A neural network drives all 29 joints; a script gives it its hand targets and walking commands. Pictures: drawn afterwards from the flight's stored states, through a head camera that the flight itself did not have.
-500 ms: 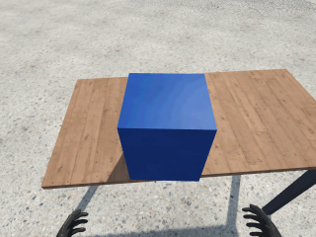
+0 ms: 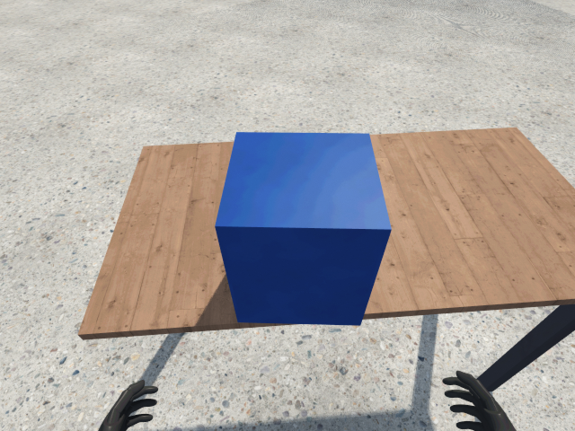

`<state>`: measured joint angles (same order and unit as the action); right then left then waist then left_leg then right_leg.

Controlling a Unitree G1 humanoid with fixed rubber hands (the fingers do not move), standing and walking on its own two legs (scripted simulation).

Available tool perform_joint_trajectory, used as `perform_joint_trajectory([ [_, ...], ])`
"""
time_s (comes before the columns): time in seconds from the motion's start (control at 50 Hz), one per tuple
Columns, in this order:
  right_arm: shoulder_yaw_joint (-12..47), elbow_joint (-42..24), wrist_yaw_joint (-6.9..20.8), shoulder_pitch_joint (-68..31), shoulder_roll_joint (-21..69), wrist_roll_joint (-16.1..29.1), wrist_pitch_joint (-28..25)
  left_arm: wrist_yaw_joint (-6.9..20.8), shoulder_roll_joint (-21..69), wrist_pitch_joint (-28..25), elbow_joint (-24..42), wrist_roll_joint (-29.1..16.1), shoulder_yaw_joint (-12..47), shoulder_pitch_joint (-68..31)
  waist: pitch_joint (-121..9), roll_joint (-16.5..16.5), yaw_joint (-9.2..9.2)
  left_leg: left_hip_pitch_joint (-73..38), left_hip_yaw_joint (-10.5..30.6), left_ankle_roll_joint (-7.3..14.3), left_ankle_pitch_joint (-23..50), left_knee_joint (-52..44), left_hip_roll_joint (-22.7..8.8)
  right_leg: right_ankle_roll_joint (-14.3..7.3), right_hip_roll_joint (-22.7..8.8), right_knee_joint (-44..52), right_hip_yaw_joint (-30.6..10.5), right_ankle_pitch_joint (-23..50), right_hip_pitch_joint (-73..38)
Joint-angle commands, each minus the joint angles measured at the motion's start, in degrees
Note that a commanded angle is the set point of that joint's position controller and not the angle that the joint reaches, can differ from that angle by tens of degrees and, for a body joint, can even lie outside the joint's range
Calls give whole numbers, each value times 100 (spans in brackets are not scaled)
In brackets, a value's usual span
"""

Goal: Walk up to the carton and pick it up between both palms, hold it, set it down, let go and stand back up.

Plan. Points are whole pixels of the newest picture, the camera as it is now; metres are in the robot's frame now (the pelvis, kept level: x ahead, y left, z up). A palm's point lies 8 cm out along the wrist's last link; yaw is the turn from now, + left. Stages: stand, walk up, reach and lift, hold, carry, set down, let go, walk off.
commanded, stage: stand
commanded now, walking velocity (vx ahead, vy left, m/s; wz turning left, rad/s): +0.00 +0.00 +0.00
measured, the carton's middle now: (300, 232) +0.42 -0.01 +0.04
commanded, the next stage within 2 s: walk up in 0.46 s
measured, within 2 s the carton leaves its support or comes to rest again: neither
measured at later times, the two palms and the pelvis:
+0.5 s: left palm out of the picture +0.14 +0.26 -0.07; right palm out of the picture +0.14 -0.27 -0.07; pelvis -0.01 +0.00 +0.00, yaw +0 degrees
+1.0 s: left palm out of the picture +0.12 +0.24 -0.08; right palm out of the picture +0.09 -0.35 -0.08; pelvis -0.01 -0.04 +0.00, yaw -1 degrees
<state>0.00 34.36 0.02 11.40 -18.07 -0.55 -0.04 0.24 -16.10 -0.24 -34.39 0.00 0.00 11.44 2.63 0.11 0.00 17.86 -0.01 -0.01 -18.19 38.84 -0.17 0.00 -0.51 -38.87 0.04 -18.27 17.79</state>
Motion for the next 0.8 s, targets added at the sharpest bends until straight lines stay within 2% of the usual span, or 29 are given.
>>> perform_joint_trajectory([
  [0.0, -467, -294, 34, -360, -1109, 48, -293, -15, -1231, -232, 272, 3, -422, -401, -322, 28, -9, -389, 609, 251, 580, -1004, -613, -305, -504, 955, -704, 666, -226],
  [0.02, -475, -248, 38, -342, -1138, 35, -270, -37, -1355, -251, 253, 3, -464, -344, -381, -46, -52, -402, 635, 220, 629, -1035, -625, -296, -488, 961, -662, 706, -336],
  [0.04, -461, -272, 23, -274, -1108, 58, -273, -38, -1344, -251, 238, 31, -455, -413, -294, -26, 35, -434, 574, 223, 584, -985, -626, -339, -544, 983, -760, 711, -235],
  [0.06, -463, -323, 16, -337, -1105, 23, -290, -23, -1309, -243, 310, -10, -466, -446, -400, -165, -50, -382, 628, 256, 678, -969, -638, -322, -510, 962, -674, 738, -322],
  [0.08, -460, -235, 14, -246, -1076, 44, -274, -21, -1326, -274, 242, 20, -426, -447, -312, -131, 32, -471, 588, 234, 665, -1003, -592, -357, -554, 985, -806, 639, -228],
  [0.14, -460, -253, 36, -184, -1079, 58, -291, -16, -1323, -268, 248, 20, -461, -386, -396, -58, 43, -530, 574, 224, 553, -984, -587, -349, -537, 1009, -771, 667, -251],
  [0.16, -464, -251, 31, -313, -1114, 23, -307, -20, -1367, -267, 268, -2, -458, -408, -363, -64, -31, -459, 630, 236, 747, -1009, -641, -320, -518, 978, -707, 677, -274],
  [0.2, -476, -210, 21, -184, -1170, 39, -302, -19, -1407, -266, 288, -20, -472, -447, -304, -78, 67, -466, 607, 236, 514, -1036, -640, -321, -556, 1081, -818, 477, -165],
  [0.22, -486, -193, 32, -327, -1202, 26, -279, -26, -1377, -277, 221, 4, -465, -439, -262, -158, -10, -376, 616, 230, 427, -1080, -652, -344, -542, 1106, -763, 476, -264],
  [0.24, -489, -263, 29, -321, -1165, 52, -299, -25, -1432, -265, 240, -6, -478, -393, -370, -117, 33, -392, 679, 254, 396, -1088, -660, -332, -551, 1058, -757, 572, -324],
  [0.26, -488, -261, 33, -348, -1156, 48, -283, -35, -1400, -267, 262, 5, -468, -365, -274, -52, -15, -334, 686, 239, 408, -1109, -654, -326, -537, 1056, -729, 499, -248],
  [0.28, -467, -251, 36, -421, -1144, 50, -288, -32, -1281, -249, 289, -4, -428, -574, -206, -126, -36, -172, 686, 249, 268, -1105, -609, -301, -515, 1088, -731, 420, -273],
  [0.3, -483, -271, 31, -413, -1138, 56, -284, -34, -1323, -247, 319, 13, -439, -537, -238, -21, -32, -275, 639, 198, 282, -1118, -592, -310, -561, 1110, -758, 337, -225],
  [0.34, -504, -218, 50, -243, -1148, 58, -284, -14, -1421, -276, 262, -6, -468, -437, -368, -236, 44, -469, 601, 201, 289, -1021, -604, -334, -581, 1175, -844, 394, -157],
  [0.38, -453, -219, 60, -291, -1097, 64, -305, -16, -1344, -279, 276, -3, -444, -554, -287, -129, 29, -371, 632, 229, 312, -1087, -627, -345, -566, 1152, -822, 372, -189],
  [0.4, -466, -229, 45, -401, -1150, 40, -292, -14, -1352, -270, 257, -23, -450, -369, -308, 9, -88, -313, 670, 258, 321, -1148, -647, -301, -515, 1104, -768, 346, -236],
  [0.42, -468, -217, 60, -289, -1120, 59, -274, -27, -1431, -263, 176, 18, -459, -402, -194, 2, 22, -351, 623, 224, 323, -1148, -612, -303, -527, 1130, -792, 300, -176],
  [0.44, -485, -236, 41, -397, -1235, 53, -288, -10, -1370, -251, 278, -10, -448, -459, -173, -19, -69, -262, 667, 218, 305, -1194, -624, -295, -501, 1127, -729, 244, -196],
  [0.48, -483, -230, 40, -381, -1168, 41, -292, -7, -1411, -259, 234, -8, -468, -426, -148, -40, -31, -241, 722, 239, 11, -1287, -676, -308, -510, 1111, -777, 84, -190],
  [0.52, -486, -168, 42, -312, -1203, 44, -309, -3, -1438, -278, 218, -8, -466, -370, -333, -179, -38, -424, 694, 232, 334, -1137, -661, -317, -544, 1161, -753, 369, -283],
  [0.54, -449, -135, 52, -258, -1132, 68, -294, -2, -1346, -293, 213, -2, -438, -366, -437, -56, -31, -483, 649, 206, 450, -1109, -640, -319, -535, 1102, -742, 482, -363],
  [0.56, -481, -170, 43, -290, -1242, 81, -299, -9, -1389, -301, 223, -9, -459, -424, -284, -22, -19, -363, 609, 223, 391, -1113, -630, -341, -592, 1108, -838, 517, -308],
  [0.62, -474, -160, 42, -311, -1196, 52, -305, -7, -1336, -254, 250, -17, -438, -478, -234, -118, -24, -348, 663, 204, 388, -1167, -643, -309, -523, 1116, -733, 495, -291],
  [0.64, -660, -49, -168, 496, -1720, -68, -368, 165, -1603, -85, 370, 233, -655, -183, -260, -344, 36, -602, 1261, 624, -43, -1206, -836, -436, -375, 506, -515, 154, 117],
  [0.68, -727, -37, -310, 805, -1875, -199, -372, 241, -1426, 48, 440, 270, -717, -155, -18, 214, 152, -836, 2454, 1274, -791, -1690, -1581, -266, -125, -268, -163, -674, 945],
  [0.7, -769, -85, -339, 775, -1939, -265, -362, 256, -1486, 81, 517, 296, -766, -189, 185, 300, 158, -735, 2660, 1481, -748, -1792, -1831, -215, -135, -589, -252, -1142, 1179],
  [0.72, -781, -133, -364, 874, -1958, -298, -387, 267, -1566, 119, 611, 355, -791, -261, 191, 228, 211, -747, 2980, 1609, -666, -1941, -2042, -173, -207, -996, -418, -1444, 1362],
  [0.76, -817, -248, -411, 935, -2054, -340, -414, 274, -1612, 131, 704, 406, -855, -223, 135, 161, 164, -731, 2936, 1605, -504, -1869, -2070, -179, -325, -1167, -537, -1583, 1436],
  [0.78, -811, -323, -422, 854, -2053, -339, -429, 298, -1548, 105, 693, 398, -827, -96, 114, 223, 116, -597, 2804, 1586, -510, -1818, -2041, -200, -379, -1030, -496, -1431, 1286],
])
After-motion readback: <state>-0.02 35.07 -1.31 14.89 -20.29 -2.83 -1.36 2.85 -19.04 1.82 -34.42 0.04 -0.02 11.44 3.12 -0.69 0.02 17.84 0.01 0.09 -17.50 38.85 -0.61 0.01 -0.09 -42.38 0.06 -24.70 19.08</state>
